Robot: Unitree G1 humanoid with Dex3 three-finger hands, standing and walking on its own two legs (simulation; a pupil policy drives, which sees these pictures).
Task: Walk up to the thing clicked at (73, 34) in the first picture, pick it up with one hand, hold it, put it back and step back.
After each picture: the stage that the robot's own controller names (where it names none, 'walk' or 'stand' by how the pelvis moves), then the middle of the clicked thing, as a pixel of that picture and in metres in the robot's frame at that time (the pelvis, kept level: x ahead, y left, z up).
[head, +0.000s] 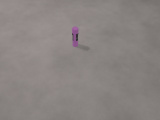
stand; (75, 37) +1.47 +0.07 -0.66
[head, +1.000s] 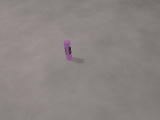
walk; (68, 50) +1.34 +0.26 -0.64
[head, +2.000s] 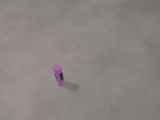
walk; (59, 75) +0.88 +0.29 -0.65
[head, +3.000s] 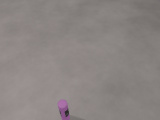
walk; (64, 111) +0.56 +0.18 -0.65
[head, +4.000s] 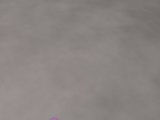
stand; out of the picture +0.43 +0.18 -0.65
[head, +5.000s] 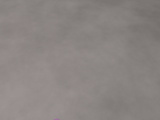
stand; out of the picture +0.41 +0.17 -0.65
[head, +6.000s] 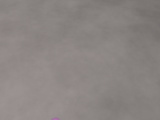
stand; out of the picture +0.41 +0.17 -0.65
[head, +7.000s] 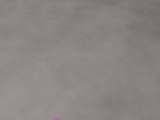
stand; out of the picture +0.42 +0.18 -0.66
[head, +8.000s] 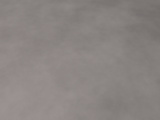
stand; out of the picture +0.41 +0.18 -0.66
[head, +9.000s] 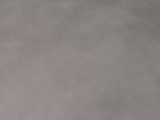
go down; out of the picture +0.40 +0.18 -0.66
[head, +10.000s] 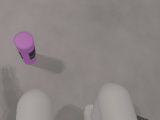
go down; (27, 50) +0.50 +0.18 -0.30
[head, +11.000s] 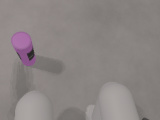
approach; (25, 51) +0.51 +0.18 -0.28
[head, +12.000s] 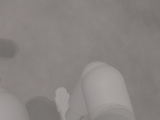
close in; out of the picture +0.50 +0.23 -0.18
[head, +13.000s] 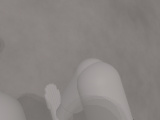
close; out of the picture +0.50 +0.25 -0.18
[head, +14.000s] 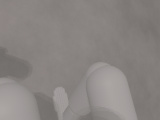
lift; out of the picture +0.42 +0.21 -0.17
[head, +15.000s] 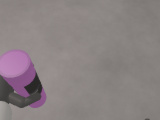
lift; (27, 84) +0.33 +0.17 +0.03
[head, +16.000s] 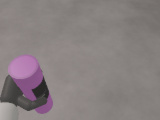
hold; (35, 89) +0.31 +0.15 +0.07
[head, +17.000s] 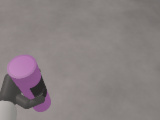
hold; (34, 88) +0.32 +0.16 +0.04
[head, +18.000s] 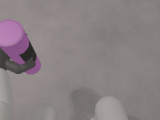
crouch; (22, 53) +0.44 +0.16 -0.03
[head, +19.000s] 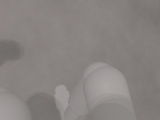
lower; out of the picture +0.47 +0.21 -0.18
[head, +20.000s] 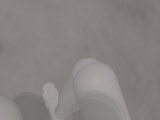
lower; out of the picture +0.48 +0.24 -0.19
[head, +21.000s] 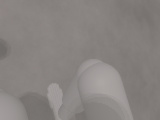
lower; out of the picture +0.47 +0.23 -0.18
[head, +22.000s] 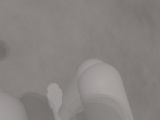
lower; out of the picture +0.47 +0.24 -0.18
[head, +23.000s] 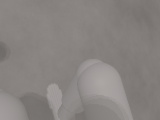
rest; out of the picture +0.47 +0.23 -0.18
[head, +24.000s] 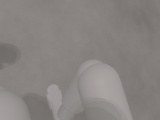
open; out of the picture +0.46 +0.21 -0.19
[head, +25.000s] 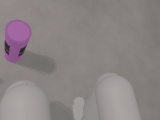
stand; (15, 45) +0.46 +0.18 -0.21
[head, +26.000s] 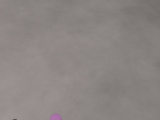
stand; out of the picture +0.39 +0.13 -0.57
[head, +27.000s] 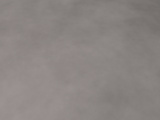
stand; out of the picture +0.39 +0.14 -0.60
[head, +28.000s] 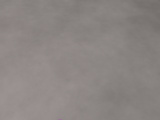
stand; out of the picture +0.38 +0.13 -0.60
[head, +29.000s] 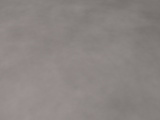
walk; out of the picture +0.40 +0.13 -0.66
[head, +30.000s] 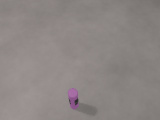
walk; (73, 99) +0.53 +0.09 -0.63
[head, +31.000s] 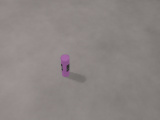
walk; (65, 66) +0.80 +0.10 -0.62
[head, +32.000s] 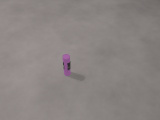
stand; (66, 65) +1.04 +0.16 -0.63
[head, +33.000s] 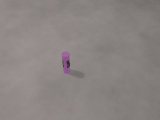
stand; (66, 63) +1.02 +0.15 -0.66
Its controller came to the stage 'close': yes
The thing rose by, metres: 0.69
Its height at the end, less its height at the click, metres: +0.00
